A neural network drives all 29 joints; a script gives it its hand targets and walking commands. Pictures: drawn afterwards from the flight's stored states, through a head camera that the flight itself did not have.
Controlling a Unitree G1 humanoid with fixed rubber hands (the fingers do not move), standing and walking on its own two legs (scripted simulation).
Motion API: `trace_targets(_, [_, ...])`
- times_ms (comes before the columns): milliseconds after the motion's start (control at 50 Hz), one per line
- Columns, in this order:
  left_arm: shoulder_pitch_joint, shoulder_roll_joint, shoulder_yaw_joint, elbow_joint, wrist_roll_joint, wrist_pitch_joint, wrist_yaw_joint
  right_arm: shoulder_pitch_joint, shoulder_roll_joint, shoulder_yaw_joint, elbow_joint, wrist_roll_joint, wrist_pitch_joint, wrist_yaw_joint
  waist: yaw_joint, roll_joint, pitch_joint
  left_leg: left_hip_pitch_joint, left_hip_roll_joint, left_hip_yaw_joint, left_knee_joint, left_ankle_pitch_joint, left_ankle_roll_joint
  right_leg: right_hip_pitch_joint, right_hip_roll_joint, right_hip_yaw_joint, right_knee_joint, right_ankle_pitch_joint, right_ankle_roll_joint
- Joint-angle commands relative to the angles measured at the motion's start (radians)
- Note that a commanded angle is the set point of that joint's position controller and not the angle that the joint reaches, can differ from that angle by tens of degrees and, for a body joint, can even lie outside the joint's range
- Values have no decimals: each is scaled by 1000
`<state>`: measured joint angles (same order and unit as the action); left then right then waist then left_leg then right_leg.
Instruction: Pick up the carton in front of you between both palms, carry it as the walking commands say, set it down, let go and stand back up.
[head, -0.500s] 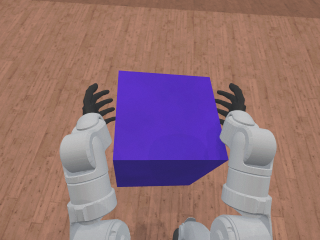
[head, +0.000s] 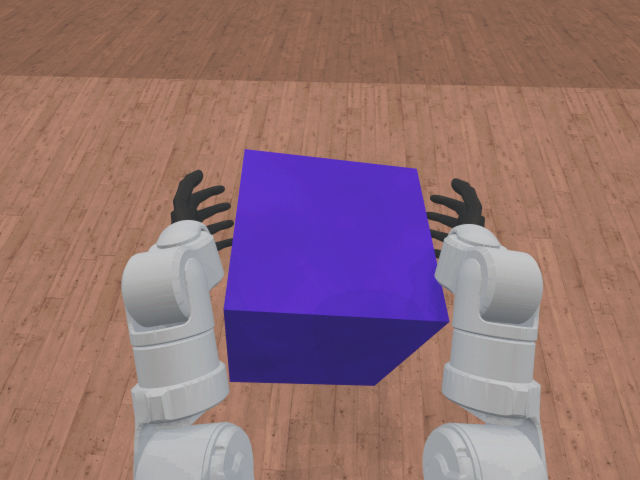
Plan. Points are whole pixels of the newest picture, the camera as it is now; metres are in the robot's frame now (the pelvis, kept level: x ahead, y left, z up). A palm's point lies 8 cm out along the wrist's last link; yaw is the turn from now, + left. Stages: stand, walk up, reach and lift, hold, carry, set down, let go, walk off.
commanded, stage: carry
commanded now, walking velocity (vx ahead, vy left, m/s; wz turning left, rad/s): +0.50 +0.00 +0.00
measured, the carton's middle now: (317, 281) +0.37 -0.01 +0.05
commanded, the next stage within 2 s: none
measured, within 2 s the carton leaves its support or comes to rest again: neither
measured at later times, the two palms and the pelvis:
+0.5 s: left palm (196, 81) +0.63 +0.15 +0.20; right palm (387, 63) +0.67 -0.14 +0.19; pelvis +0.30 -0.03 +0.06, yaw +1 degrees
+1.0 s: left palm out of the picture +0.99 +0.14 +0.26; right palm out of the picture +0.96 -0.15 +0.26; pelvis +0.62 +0.02 +0.10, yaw +0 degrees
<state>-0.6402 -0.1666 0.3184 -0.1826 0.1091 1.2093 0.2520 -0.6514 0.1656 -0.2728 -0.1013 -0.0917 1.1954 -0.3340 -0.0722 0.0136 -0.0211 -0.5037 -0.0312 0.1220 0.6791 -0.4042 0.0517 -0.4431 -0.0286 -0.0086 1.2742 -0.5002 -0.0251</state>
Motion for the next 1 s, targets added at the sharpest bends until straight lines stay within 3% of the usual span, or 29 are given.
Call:
trace_targets(0, [-552, -750, -519, 57, -194, 1, -78, -742, 843, 637, -90, 366, 6, 186, -28, -12, -492, 721, 293, -515, -232, 476, 185, -440, 13, 32, 119, -2, -27])
trace_targets(80, [-580, -765, -534, -7, -173, -25, -65, -800, 860, 689, -163, 421, -20, 211, 14, 51, -456, 595, 274, -381, -326, 259, 169, -351, -28, 3, -139, 58, -14])
trace_targets(140, [-567, -699, -546, -45, -159, -29, -48, -678, 823, 631, -67, 381, -11, 196, 14, 167, -411, 594, 275, -277, -334, 392, 152, -291, -16, -53, -361, 119, -30])
trace_targets(160, [-632, -646, -531, -70, -152, -26, -44, -589, 823, 615, 41, 340, 5, 197, 1, 58, -373, 543, 276, -256, -377, 379, 157, -246, -3, -107, -418, 176, -20])
trace_targets(200, [-658, -678, -579, -76, -185, -24, -50, -596, 788, 592, 17, 304, 1, 187, 27, 127, -365, 478, 260, -176, -354, 466, 132, -84, 57, -227, -504, 153, -31])
trace_targets(240, [-632, -707, -595, -20, -208, -7, -53, -555, 753, 547, 42, 280, 3, 182, 103, 203, -420, 465, 200, -55, -123, 903, 70, 134, 124, -257, -654, 186, -70])
trace_targets(260, [-601, -690, -583, 17, -203, -12, -49, -548, 772, 539, 66, 275, 4, 177, 159, 164, -518, 380, 186, 10, 67, 862, 23, 387, 121, -232, -678, 168, -93])
trace_targets(280, [-581, -684, -583, 38, -185, -9, -48, -551, 716, 493, 70, 254, 8, 177, 178, 37, -582, 102, 112, 27, 310, 658, -22, 624, -67, 133, -750, -99, -212])
trace_targets(300, [-640, -704, -585, -8, -223, -19, -49, -539, 766, 495, 62, 263, 14, 178, 182, -257, -591, -163, -26, -15, 575, 34, -44, 755, -301, 645, -930, -46, -341])
trace_targets(320, [-661, -773, -620, 4, -260, -22, -62, -568, 795, 501, 56, 246, 7, 179, 160, -215, -552, -268, -22, -148, 779, -115, -20, 706, -304, 718, -932, 204, -351])
trace_targets(360, [-721, -878, -691, -29, -341, -35, -94, -595, 806, 493, -14, 223, -11, 170, 169, -101, -491, -349, 47, -170, 792, -105, 6, 651, -302, 541, -832, 487, -316])
trace_targets(400, [-774, -919, -742, -94, -376, -55, -119, -601, 836, 472, 17, 191, -24, 170, 168, -7, -521, -356, 56, -176, 704, -48, 4, 690, -233, 368, -830, 455, -254])
trace_targets(420, [-798, -925, -744, -118, -412, -65, -127, -571, 875, 504, 27, 200, -34, 172, 125, -53, -525, -307, 72, -150, 610, 2, -1, 633, -217, 286, -846, 456, -199])
trace_targets(500, [-717, -876, -728, -76, -388, -55, -121, -582, 789, 529, -49, 205, -53, 162, 112, -99, -462, -260, 96, -96, 357, 3, -26, 547, -229, 161, -938, 448, -223])
trace_targets(520, [-741, -865, -742, -117, -410, -60, -119, -565, 806, 537, -27, 207, -39, 161, 149, -115, -476, -225, 73, -61, 262, -36, -36, 555, -211, 111, -927, 413, -221])
trace_targets(560, [-668, -783, -707, -64, -328, -44, -100, -554, 756, 554, -31, 186, -32, 152, 151, -186, -444, -227, 46, 12, 175, 10, -40, 593, -203, 76, -921, 532, -201])
trace_targets(600, [-629, -792, -673, -31, -330, -30, -90, -637, 746, 578, -109, 255, -24, 162, 138, -153, -423, -78, 15, 77, 34, -17, -20, 519, -202, 31, -900, 537, -183])
trace_targets(640, [-585, -761, -638, 21, -331, -5, -90, -537, 711, 545, -28, 230, -2, 144, 88, -200, -461, 193, -77, 158, -106, 134, 28, 428, -151, -97, -725, 846, -100])
trace_targets(660, [-570, -716, -630, 45, -283, 1, -89, -539, 723, 555, 3, 228, 8, 145, 7, -189, -531, 460, -62, 110, -102, 122, 60, 336, -134, -127, -560, 940, -51])
trace_targets(680, [-688, -746, -615, -73, -289, -2, -95, -551, 729, 540, 0, 227, 9, 139, -32, 51, -666, 749, 144, -340, -173, -113, 176, 57, -70, -128, -256, 738, -11])
trace_targets(700, [-694, -743, -609, -41, -297, 15, -88, -545, 738, 526, 22, 241, 10, 141, -47, 359, -585, 855, 297, -694, -318, 77, 251, -255, 92, -96, -84, 100, 13])
trace_targets(720, [-630, -752, -589, 37, -254, 20, -76, -666, 770, 571, -80, 274, 5, 152, -35, 270, -547, 865, 349, -711, -286, 449, 295, -390, 94, -16, 133, -23, 5])
trace_targets(740, [-608, -737, -538, 29, -233, 22, -77, -635, 777, 586, -26, 285, 24, 156, -31, 117, -550, 904, 350, -683, -190, 564, 300, -427, 81, 34, 201, -38, -9])
trace_targets(760, [-577, -774, -543, 77, -231, 21, -81, -685, 807, 621, -107, 318, 9, 170, -55, -56, -539, 788, 351, -567, -195, 477, 258, -429, 31, 34, 189, -30, -26])
trace_targets(800, [-538, -808, -522, 133, -209, 18, -90, -752, 845, 657, -124, 354, -2, 189, -1, 14, -515, 741, 301, -452, -247, 314, 149, -417, -4, 37, 54, 19, -39])
trace_targets(840, [-596, -766, -502, 115, -173, 2, -77, -863, 889, 673, -158, 412, -10, 204, -34, 43, -450, 736, 306, -438, -299, 319, 180, -475, -2, -18, 3, 22, -23])
trace_targets(880, [-620, -808, -510, 50, -198, -7, -85, -833, 899, 679, -143, 407, -8, 204, 12, 77, -450, 675, 309, -346, -337, 272, 163, -434, -58, 12, -82, 87, -29])
trace_targets(940, [-647, -793, -552, 29, -188, -9, -82, -825, 907, 669, -111, 385, -8, 211, 14, 36, -383, 564, 277, -256, -365, 332, 168, -338, -46, -76, -286, 138, -22])
trace_targets(980, [-618, -746, -557, 45, -187, 9, -87, -691, 845, 618, 35, 325, 17, 201, 9, 121, -373, 542, 287, -224, -374, 417, 150, -238, -25, -124, -399, 191, -35])
